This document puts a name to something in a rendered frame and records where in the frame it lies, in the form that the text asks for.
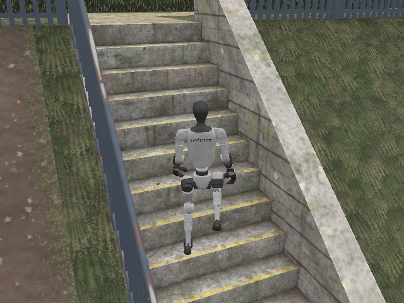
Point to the stairs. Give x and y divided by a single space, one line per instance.
153 74

